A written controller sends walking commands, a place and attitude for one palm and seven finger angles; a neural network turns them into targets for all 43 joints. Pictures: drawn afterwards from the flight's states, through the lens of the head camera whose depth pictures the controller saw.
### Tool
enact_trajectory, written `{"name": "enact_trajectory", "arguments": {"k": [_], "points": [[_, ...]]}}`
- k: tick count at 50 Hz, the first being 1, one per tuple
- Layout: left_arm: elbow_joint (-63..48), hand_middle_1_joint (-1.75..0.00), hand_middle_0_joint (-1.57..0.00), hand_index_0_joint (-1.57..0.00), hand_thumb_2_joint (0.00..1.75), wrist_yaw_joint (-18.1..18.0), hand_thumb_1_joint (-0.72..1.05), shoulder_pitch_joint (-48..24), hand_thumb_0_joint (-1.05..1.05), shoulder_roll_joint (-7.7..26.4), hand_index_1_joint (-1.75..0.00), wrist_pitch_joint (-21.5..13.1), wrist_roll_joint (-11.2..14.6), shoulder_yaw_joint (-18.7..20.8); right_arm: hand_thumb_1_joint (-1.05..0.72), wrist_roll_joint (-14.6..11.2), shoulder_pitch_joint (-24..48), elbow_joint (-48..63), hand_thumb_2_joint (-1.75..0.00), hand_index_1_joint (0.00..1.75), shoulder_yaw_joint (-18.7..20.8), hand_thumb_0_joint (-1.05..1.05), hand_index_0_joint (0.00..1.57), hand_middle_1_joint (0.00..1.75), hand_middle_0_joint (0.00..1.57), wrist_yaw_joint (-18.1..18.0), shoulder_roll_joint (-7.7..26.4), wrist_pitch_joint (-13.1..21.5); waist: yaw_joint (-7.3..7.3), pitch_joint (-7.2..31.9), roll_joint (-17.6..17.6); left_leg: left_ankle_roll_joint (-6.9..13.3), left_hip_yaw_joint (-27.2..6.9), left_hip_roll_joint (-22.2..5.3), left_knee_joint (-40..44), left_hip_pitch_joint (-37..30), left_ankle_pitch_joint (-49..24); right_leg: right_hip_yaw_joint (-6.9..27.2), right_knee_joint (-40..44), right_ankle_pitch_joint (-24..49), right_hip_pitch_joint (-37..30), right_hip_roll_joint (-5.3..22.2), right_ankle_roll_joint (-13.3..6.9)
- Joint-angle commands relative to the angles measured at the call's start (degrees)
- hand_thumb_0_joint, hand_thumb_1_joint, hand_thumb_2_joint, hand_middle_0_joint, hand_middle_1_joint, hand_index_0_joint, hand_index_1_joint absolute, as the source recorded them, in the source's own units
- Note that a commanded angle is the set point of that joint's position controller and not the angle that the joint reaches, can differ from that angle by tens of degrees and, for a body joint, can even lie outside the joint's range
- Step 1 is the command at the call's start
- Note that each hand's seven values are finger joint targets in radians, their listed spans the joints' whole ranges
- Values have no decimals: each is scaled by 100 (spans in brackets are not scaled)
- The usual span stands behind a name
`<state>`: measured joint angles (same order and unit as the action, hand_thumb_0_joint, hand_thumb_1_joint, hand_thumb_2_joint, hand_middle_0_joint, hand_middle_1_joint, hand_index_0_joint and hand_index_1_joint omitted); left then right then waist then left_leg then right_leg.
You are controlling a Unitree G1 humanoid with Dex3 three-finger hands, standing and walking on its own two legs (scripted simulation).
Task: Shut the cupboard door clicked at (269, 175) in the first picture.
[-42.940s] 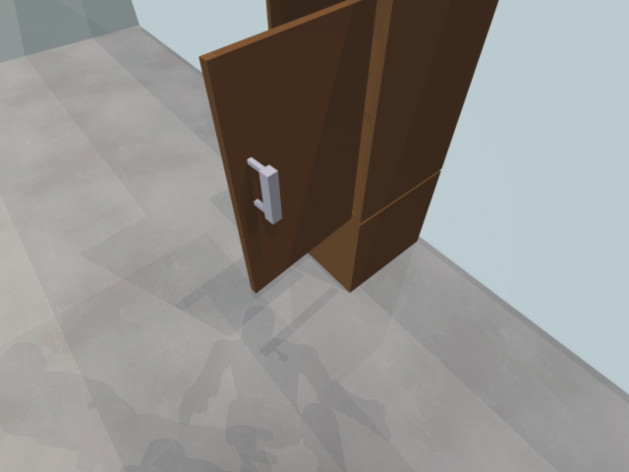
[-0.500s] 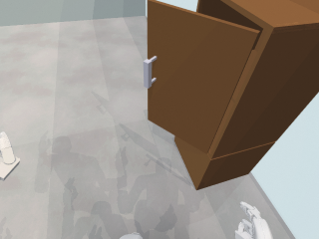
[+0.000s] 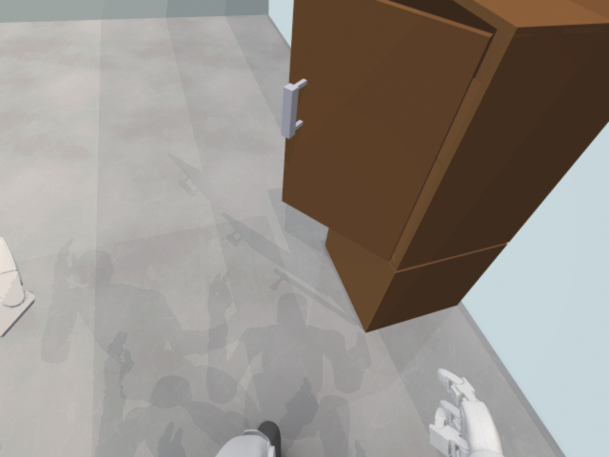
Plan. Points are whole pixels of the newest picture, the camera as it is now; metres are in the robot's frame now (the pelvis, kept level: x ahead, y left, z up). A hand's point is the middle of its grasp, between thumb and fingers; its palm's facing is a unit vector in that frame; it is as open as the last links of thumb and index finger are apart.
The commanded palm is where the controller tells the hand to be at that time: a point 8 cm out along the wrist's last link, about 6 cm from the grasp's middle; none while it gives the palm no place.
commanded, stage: stop stepping back and stand still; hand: left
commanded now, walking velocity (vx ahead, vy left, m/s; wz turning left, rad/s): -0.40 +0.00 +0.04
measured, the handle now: (295, 108) +0.80 +0.12 +0.02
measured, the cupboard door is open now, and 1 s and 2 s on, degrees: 36 36 36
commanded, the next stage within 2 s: let the arm hang, fingers relaxed in 1.08 s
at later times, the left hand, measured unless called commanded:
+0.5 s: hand out of the picture +0.09 +0.33 +0.19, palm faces +0.47 -0.84 -0.26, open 7.4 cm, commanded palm +0.00 +0.35 +0.19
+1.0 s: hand out of the picture +0.00 +0.38 +0.19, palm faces +0.47 -0.79 -0.39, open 7.4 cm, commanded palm -0.07 +0.41 +0.19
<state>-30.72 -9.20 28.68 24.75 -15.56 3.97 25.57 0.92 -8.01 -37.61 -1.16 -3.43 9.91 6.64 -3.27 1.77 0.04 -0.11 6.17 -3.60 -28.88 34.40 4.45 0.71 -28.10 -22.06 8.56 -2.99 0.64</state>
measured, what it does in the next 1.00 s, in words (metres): walks backwards: left foot, then right foot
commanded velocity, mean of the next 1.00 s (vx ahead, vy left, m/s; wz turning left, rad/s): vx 0.21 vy -0.11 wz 0.00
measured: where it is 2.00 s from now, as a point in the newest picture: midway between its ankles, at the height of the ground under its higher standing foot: outside the picture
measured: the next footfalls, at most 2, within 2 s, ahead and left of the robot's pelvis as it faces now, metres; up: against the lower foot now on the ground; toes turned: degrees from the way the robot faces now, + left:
left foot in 0.34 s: +0.05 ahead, +0.13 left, +0.00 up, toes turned -1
right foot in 0.58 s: -0.14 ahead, -0.01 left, +0.00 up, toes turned -6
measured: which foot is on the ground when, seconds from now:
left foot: down 0.00-0.20, up 0.22-0.32, down 0.34-0.56, up 0.58-0.86, down 0.88-1.00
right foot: down 0.00-0.34, up 0.36-0.56, down 0.58-0.88, up 0.90-1.00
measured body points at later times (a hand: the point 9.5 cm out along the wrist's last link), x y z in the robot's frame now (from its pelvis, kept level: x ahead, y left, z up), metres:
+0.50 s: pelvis -0.14 +0.05 +0.01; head -0.15 +0.11 +0.46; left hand +0.06 +0.37 +0.20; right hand +0.01 -0.16 -0.06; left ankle +0.01 +0.13 -0.71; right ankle -0.14 -0.05 -0.67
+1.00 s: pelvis -0.20 +0.11 +0.01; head -0.21 +0.15 +0.46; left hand -0.03 +0.42 +0.21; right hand -0.06 -0.14 -0.06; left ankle -0.18 +0.23 -0.72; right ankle -0.18 +0.01 -0.68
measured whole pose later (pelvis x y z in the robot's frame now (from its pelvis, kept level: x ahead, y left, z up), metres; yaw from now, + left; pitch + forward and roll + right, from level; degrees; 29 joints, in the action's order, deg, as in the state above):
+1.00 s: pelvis -0.20 +0.11 +0.01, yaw +1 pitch -2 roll +0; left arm -29.3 -10.1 28.3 25.1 -9.4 1.5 24.7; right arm 0.2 -14.7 -37.2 0.2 -5.0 10.2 5.0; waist 1.7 1.0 -4.9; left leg 0.0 5.6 -3.8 -32.3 15.3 15.4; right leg -3.3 -51.0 -22.2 24.5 0.3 -0.7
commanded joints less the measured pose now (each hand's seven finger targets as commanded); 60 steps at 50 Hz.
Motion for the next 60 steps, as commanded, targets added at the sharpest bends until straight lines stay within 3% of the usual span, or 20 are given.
{"name": "enact_trajectory", "arguments": {"k": [1, 4, 7, 9, 10, 11, 15, 17, 19, 25, 27, 28, 30, 32, 42, 45, 54, 58, 59, 60], "points": [[-1089, -30, -20, -20, 90, -47, 90, -996, 0, 1348, -30, -69, -54, 485, -90, -96, 232, 720, -90, 30, 396, 0, 20, 30, 20, -247, 850, 197, 520, 800, -334, -86, -463, -72, -375, -3278, -648, 237, 446, 2184, 2117, 887, -227], [-961, -30, -20, -20, 90, 88, 90, -498, 0, 1150, -30, -30, 102, 611, -90, -153, 369, 998, -90, 30, 426, 0, 20, 30, 20, -176, 933, 154, 358, 593, 1399, -60, -1465, -682, 1882, -2165, 2382, -456, -328, -1112, 1028, -313, -117], [-1027, -30, -20, -20, 90, 154, 90, 429, 0, 1360, -30, 171, 252, 1067, -90, -17, 308, 1216, -90, 30, 409, 0, 20, 30, 20, -92, 895, -41, 120, 738, 2142, -1229, -1216, -505, 2862, -596, 4022, -1097, -912, -1593, -490, -998, -440], [-1483, -30, -20, -20, 90, 168, 90, 948, 0, 1525, -30, 93, 246, 1155, -90, -162, 45, 1268, -90, 30, 414, 0, 20, 30, 20, -4, 685, -88, 190, 1047, 160, -810, 423, 640, -661, -2073, 2117, -194, 1005, -1495, 1010, 243, -744], [-1801, -30, -20, -20, 90, 139, 90, 901, 0, 1632, -30, 78, 262, 1201, -90, -195, 4, 1212, -90, 30, 537, 0, 20, 30, 20, -10, 796, -107, 258, 607, -1489, -570, -557, 720, -3510, -2774, 1837, 1888, 1864, -2455, 3493, 1723, -1227], [-1957, -30, -20, -20, 90, 103, 90, 635, 0, 1595, -30, 186, 170, 1149, -90, -100, -64, 991, -90, 30, 547, 0, 20, 30, 20, -13, 816, -199, 349, 91, -1783, -362, -1295, 383, -4805, -2074, 1797, 2243, 1853, -2694, 4172, 2299, -1717], [-787, -30, -20, -20, 90, -183, 90, -1529, 0, 837, -30, 329, -99, 263, -90, -11, -328, 586, -90, 30, 289, 0, 20, 30, 20, -200, 985, 23, 720, -347, 1063, -83, -774, 25, -247, -1766, 1713, -151, -501, -1105, 2178, 764, -341], [-806, -30, -20, -20, 90, -248, 90, -2518, 0, 814, -30, 296, -191, 35, -90, -166, -214, 797, -90, 30, 396, 0, 20, 30, 20, -280, 1218, 297, 542, -528, 2049, 478, -3138, -1064, 1867, -847, 4069, -269, -1992, -613, 1576, 23, 61], [-677, -30, -20, -20, 90, -121, 90, -1957, 0, 964, -30, 381, -213, 172, -90, -109, 49, 754, -90, 30, 321, 0, 20, 30, 20, -209, 988, 372, 473, -49, 1907, -156, -3631, -1105, 2717, -807, 5154, -166, -3169, -717, 1529, -289, -22], [-2202, -30, -20, -20, 90, -33, 90, 611, 0, 1165, -30, 495, -12, 490, -90, 3, 374, 1218, -90, 30, 276, 0, 20, 30, 20, 146, 725, -13, 197, 801, 1795, -312, -1288, -680, 2040, -228, 3493, -937, -1120, -874, -956, -579, -447], [-1845, -30, -20, -20, 90, -33, 90, 844, 0, 1452, -30, 624, -36, 835, -90, -40, 225, 1132, -90, 30, 271, 0, 20, 30, 20, 123, 586, -231, 123, 620, 189, -431, -58, 170, -674, 646, 2784, 12, 707, -921, -1404, 306, -829], [-1759, -30, -20, -20, 90, -66, 90, 595, 0, 1660, -30, 580, -60, 1092, -90, -148, 18, 994, -90, 30, 349, 0, 20, 30, 20, 107, 584, -308, 261, 396, -1033, -235, -67, 457, -2914, 587, 2238, 2033, 1780, -1291, -121, 1876, -1327], [-1289, -30, -20, -20, 90, -94, 90, -625, 0, 2192, -30, 226, 41, 1633, -90, 57, 190, 895, -90, 30, 291, 0, 20, 30, 20, 38, 742, -239, 590, -223, -672, -219, -665, -131, -4565, 283, 1794, 1958, 1922, -999, 1765, 2411, -1579], [-72, -30, -20, -20, 90, -91, 90, -332, 0, 1187, -30, 426, -82, 845, -90, -92, 45, 904, -90, 30, 408, 0, 20, 30, 20, -81, 782, -265, 526, -295, -292, -117, -539, -54, -4211, 756, 1430, 2281, 2177, -3250, 1510, 1937, -1237], [-920, -30, -20, -20, 90, -306, 90, -1113, 0, 886, -30, 325, -243, 69, -90, -8, -127, 903, -90, 30, 349, 0, 20, 30, 20, -370, 882, 143, 483, 88, -612, 149, 345, 156, 38, -2465, 1874, 377, 821, -1866, 1425, 1152, -822], [-1730, -30, -20, -20, 90, -314, 90, -1165, 0, 1243, -30, 85, -265, 463, -90, -53, -31, 1068, -90, 30, 413, 0, 20, 30, 20, -292, 1065, 140, 502, -96, 1727, 1055, -3033, -2034, 1820, -3024, 1959, -413, -2638, -691, 2844, 221, -105], [-733, -30, -20, -20, 90, -142, 90, 143, 0, 849, -30, 286, -192, 557, -90, -121, -121, 1047, -90, 30, 332, 0, 20, 30, 20, -32, 871, -38, 429, -172, 1042, 371, -647, -1087, 940, -681, 3030, -851, -279, 366, -50, 85, -46], [-731, -30, -20, -20, 90, -247, 90, -260, 0, 1146, -30, 287, -186, 719, -90, -76, -292, 969, -90, 30, 325, 0, 20, 30, 20, -44, 808, -49, 563, 158, 189, 157, -280, -365, -434, -875, 1636, 632, 291, 1465, -95, 1083, -612], [3490, -30, -20, -20, 90, 722, 90, 40, 0, -526, -30, 1112, -660, -1900, -90, -88, -155, 99, -90, 30, 426, 0, 20, 30, 20, 456, 1097, 93, 557, 125, -194, -103, -149, -189, -1501, -868, 130, 464, -541, 3850, 581, 1817, -586], [3572, -30, -20, -20, 90, 864, 90, -26, 0, -629, -30, 1520, -543, -1993, -90, -112, -399, 226, -90, 30, 422, 0, 20, 30, 20, 410, 941, -217, 546, 487, -572, -153, -400, -171, -1312, -1347, 199, 556, -583, 4068, 730, 1650, -739]]}}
